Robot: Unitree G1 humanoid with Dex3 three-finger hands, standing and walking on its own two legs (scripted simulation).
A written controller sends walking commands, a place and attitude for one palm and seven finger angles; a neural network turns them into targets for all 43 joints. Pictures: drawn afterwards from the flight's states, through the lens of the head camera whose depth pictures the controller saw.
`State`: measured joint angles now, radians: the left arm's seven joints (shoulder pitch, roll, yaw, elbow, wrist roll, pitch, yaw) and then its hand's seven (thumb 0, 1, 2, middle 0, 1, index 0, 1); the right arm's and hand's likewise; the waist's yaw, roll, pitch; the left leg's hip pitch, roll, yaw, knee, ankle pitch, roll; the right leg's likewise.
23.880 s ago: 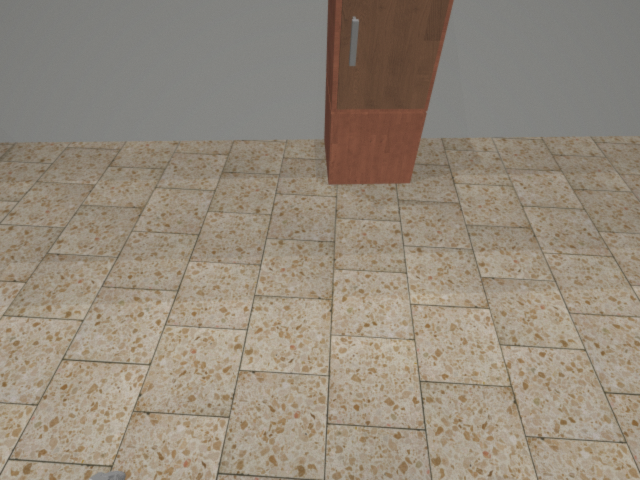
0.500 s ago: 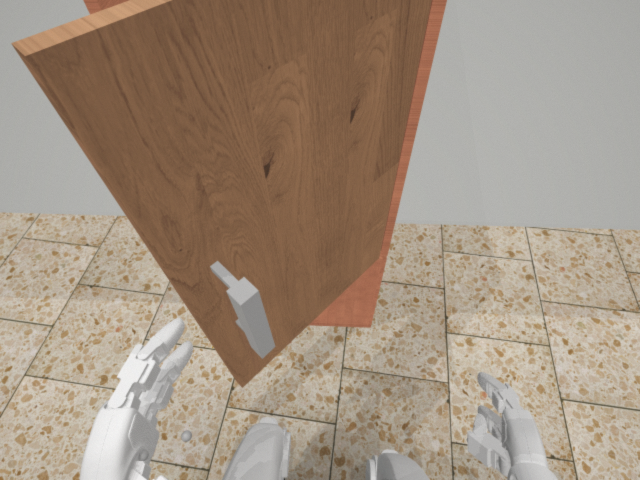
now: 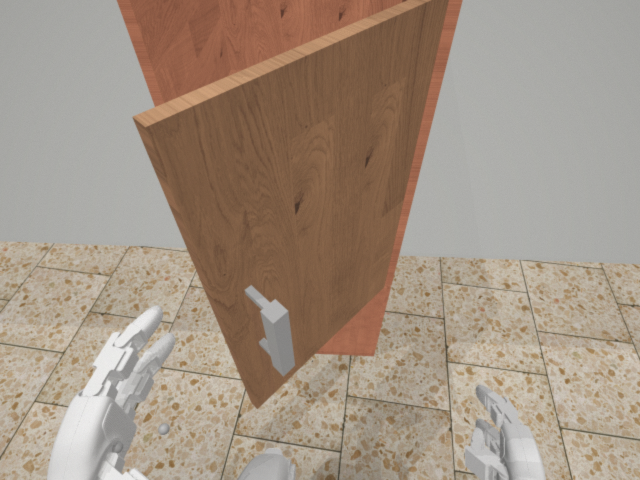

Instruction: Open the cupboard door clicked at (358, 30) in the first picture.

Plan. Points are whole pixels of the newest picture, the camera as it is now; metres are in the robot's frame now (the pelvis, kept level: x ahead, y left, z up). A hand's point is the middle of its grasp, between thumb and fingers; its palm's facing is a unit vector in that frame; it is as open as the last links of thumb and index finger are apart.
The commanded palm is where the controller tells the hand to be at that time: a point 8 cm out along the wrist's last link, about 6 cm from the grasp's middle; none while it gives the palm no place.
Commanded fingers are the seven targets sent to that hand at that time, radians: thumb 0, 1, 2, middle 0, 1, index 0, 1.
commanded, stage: draw the hand back to the body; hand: left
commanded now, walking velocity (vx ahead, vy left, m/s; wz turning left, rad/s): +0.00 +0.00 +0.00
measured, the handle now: (269, 331) +0.30 +0.09 +0.02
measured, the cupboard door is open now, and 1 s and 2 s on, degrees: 48 48 48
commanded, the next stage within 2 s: step back with the hand held close in 1.18 s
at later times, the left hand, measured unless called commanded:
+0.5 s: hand (61, 348) +0.20 +0.24 +0.16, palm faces +0.32 -0.86 -0.40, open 12.8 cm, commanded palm +0.16 +0.28 +0.20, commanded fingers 0.00 0.41 0.69 -0.18 -0.30 -0.18 -0.30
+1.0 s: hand (11, 263) +0.24 +0.26 +0.24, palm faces +0.44 -0.80 -0.41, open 7.7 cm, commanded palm +0.19 +0.30 +0.26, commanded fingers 0.00 0.90 0.90 -0.20 -0.30 -0.20 -0.30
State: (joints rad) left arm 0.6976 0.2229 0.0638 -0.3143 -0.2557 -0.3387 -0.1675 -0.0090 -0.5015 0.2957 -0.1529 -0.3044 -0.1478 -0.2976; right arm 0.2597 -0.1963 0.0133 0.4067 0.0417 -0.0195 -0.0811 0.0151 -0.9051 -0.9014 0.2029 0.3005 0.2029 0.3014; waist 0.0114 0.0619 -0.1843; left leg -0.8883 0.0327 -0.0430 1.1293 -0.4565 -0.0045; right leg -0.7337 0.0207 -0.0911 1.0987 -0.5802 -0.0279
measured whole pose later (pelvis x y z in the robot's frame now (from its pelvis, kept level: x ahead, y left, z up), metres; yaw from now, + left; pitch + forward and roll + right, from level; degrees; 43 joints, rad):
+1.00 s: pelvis +0.05 +0.00 +0.08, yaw -1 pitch -2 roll +0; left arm 0.49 0.35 0.34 -0.40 -0.08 -0.03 0.12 0.01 0.84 0.87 -0.21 -0.31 -0.20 -0.30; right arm 0.19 -0.23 0.03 0.60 0.00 -0.06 -0.08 0.01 -0.91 -0.90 0.20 0.30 0.20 0.30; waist 0.06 0.06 -0.02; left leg -0.18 0.01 0.02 0.46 -0.24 0.00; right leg -0.05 0.00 -0.03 0.42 -0.33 -0.01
